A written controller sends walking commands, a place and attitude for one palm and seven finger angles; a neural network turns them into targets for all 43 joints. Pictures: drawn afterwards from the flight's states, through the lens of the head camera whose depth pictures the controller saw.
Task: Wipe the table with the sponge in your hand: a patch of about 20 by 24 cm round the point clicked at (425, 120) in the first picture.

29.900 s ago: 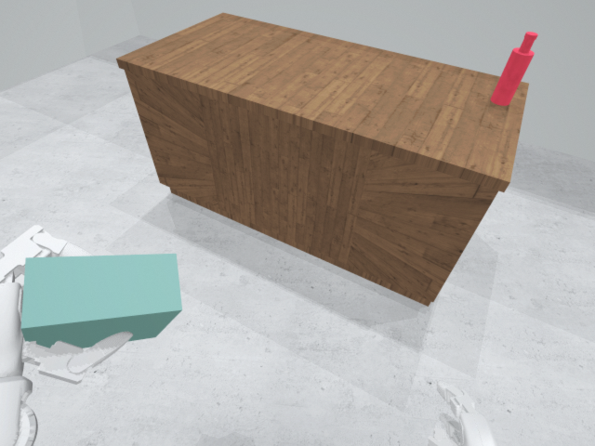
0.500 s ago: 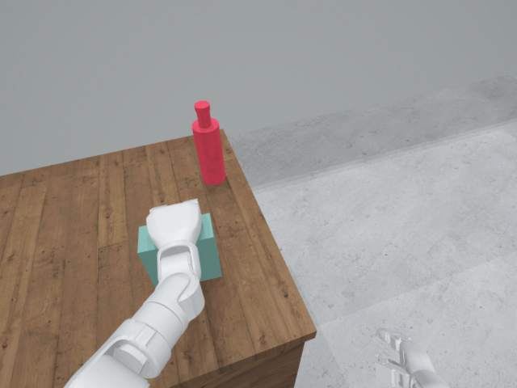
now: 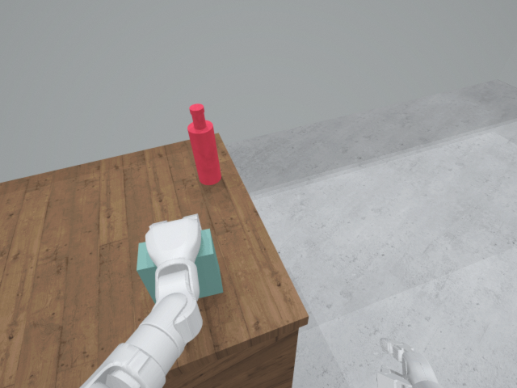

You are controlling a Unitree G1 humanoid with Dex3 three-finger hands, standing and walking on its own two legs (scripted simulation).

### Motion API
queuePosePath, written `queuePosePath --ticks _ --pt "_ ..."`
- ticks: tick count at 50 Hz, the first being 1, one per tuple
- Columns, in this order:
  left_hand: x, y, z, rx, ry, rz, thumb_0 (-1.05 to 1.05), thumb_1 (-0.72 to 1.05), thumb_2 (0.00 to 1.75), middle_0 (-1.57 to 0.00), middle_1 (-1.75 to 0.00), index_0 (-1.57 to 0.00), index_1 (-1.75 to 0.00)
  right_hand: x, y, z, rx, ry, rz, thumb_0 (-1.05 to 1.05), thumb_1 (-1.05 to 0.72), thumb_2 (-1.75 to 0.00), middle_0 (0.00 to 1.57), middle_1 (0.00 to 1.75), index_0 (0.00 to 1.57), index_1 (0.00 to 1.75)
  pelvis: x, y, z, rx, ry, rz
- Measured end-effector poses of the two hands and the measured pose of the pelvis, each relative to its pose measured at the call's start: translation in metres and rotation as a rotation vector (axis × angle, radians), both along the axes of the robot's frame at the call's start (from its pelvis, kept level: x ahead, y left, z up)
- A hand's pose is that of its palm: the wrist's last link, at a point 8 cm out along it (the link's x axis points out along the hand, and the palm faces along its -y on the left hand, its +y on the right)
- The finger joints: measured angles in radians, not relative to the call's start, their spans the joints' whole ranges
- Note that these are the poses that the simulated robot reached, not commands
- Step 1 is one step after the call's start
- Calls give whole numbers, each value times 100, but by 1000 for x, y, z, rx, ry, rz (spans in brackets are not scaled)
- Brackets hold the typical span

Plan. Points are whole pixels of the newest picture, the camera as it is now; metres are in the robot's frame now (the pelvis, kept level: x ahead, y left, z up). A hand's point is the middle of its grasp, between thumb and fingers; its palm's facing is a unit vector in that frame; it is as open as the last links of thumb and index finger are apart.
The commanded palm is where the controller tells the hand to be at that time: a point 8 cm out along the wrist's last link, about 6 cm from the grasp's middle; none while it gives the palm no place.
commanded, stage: wipe back along the third lane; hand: left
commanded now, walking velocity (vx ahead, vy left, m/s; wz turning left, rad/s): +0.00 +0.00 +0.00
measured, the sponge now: (185, 275) +0.32 +0.18 -0.03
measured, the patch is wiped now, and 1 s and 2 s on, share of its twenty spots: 1.00 1.00 1.00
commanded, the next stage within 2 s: slide back across to the middle lane in 0.86 s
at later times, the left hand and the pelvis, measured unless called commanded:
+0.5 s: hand (186, 275) +0.30 +0.16 +0.02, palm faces -0.02 -0.07 -1.00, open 10.2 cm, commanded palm +0.25 +0.15 +0.05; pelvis +0.00 -0.01 +0.00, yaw +0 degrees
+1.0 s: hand (186, 275) +0.30 +0.16 +0.02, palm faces -0.01 -0.07 -1.00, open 10.2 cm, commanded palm +0.25 +0.15 +0.05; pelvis -0.01 -0.01 +0.00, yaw +0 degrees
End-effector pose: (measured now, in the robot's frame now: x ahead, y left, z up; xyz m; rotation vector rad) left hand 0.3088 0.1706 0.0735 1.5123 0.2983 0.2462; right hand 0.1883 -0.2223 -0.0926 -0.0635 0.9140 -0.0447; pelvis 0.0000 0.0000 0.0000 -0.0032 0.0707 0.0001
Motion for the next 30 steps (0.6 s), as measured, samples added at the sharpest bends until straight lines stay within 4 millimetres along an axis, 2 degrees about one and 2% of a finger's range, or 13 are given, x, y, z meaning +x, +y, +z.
queuePosePath --ticks 7,16,23,30 --pt "-13 -8 0 2 -14 -14 0 -49 108 -66 -141 -68 -141 -3 -2 -1 23 -14 1 1 -91 -90 19 30 20 30 -3 -3 -1 4 -10 -2" --pt "-31 -14 0 -10 -19 -30 1 -49 108 -66 -141 -68 -141 14 0 11 44 -87 18 2 -91 -90 19 30 19 30 -4 -7 0 7 -35 -9" --pt "-32 -13 -2 -28 -11 -14 1 -49 108 -66 -140 -68 -141 28 0 20 28 -128 36 1 -91 -90 19 30 20 30 -5 -10 0 9 -36 -8" --pt "-30 -14 -3 -20 -4 -10 1 -49 108 -67 -140 -69 -140 31 -1 19 19 -125 42 1 -91 -90 19 30 20 30 -4 -10 -1 8 -27 -5"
